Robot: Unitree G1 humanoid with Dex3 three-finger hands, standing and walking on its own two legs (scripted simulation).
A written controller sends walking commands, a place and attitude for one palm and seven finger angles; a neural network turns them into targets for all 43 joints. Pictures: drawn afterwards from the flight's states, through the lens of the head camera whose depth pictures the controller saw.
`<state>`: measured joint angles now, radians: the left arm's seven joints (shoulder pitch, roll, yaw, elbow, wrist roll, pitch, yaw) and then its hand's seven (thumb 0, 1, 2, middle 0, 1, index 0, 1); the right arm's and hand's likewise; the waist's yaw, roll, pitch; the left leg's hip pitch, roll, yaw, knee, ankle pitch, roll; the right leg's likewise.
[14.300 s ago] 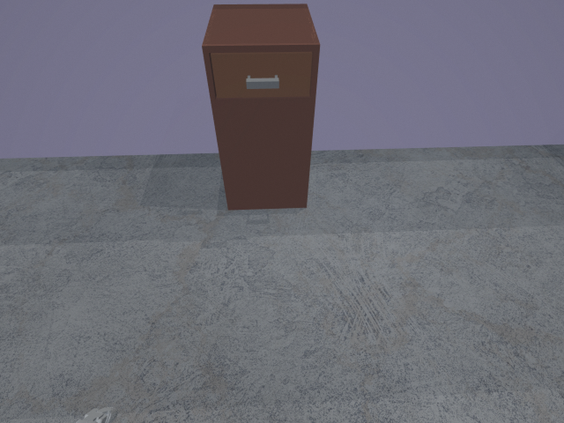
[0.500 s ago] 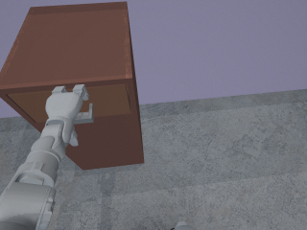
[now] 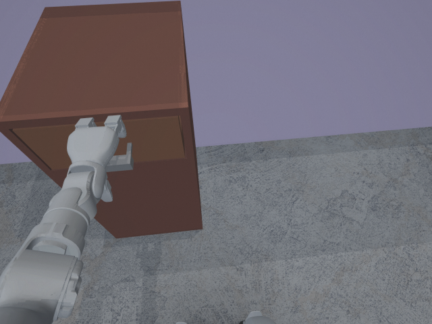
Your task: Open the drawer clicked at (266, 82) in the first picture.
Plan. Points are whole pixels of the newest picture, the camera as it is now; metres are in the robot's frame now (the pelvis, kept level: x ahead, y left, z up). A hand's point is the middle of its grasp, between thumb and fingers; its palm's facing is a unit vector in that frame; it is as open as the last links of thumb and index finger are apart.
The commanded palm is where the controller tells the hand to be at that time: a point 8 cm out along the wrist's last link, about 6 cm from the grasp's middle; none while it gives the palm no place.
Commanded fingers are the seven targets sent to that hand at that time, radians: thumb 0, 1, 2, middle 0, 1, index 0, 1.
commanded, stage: lower the fingers behind the handle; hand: left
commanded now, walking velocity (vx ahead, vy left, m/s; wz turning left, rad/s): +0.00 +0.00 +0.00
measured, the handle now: (108, 156) +0.48 +0.25 -0.05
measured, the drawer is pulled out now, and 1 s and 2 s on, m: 0.00 0.00 0.00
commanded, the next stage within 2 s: lift the fingers back up to retry in 1.34 s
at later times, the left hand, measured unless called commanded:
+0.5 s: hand (110, 167) +0.44 +0.23 -0.03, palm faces +0.00 -0.02 -1.00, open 13.6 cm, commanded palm +0.43 +0.23 +0.01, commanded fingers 0.00 -0.50 0.30 -0.30 -1.20 -0.30 -1.20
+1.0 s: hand (110, 170) +0.44 +0.23 -0.04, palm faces +0.01 +0.00 -1.00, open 13.8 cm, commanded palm +0.42 +0.23 -0.02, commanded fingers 0.00 -0.50 0.30 -0.30 -1.20 -0.30 -1.20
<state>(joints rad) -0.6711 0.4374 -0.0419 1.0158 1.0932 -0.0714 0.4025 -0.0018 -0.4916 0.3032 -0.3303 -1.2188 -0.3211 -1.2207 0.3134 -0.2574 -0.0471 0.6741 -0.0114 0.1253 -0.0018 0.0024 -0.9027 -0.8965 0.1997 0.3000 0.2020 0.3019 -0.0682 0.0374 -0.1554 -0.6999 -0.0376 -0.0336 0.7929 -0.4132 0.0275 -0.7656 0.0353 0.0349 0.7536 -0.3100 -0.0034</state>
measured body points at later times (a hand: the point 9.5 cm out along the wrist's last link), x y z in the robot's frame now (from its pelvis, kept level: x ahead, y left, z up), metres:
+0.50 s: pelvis -0.01 +0.00 -0.03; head +0.10 +0.00 +0.41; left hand +0.44 +0.23 +0.02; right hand +0.02 -0.27 -0.16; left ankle -0.03 +0.10 -0.70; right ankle +0.02 -0.12 -0.70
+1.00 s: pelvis -0.04 +0.00 -0.05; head +0.08 +0.00 +0.38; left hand +0.43 +0.23 +0.01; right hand +0.00 -0.28 -0.18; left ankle -0.03 +0.10 -0.70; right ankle +0.02 -0.12 -0.70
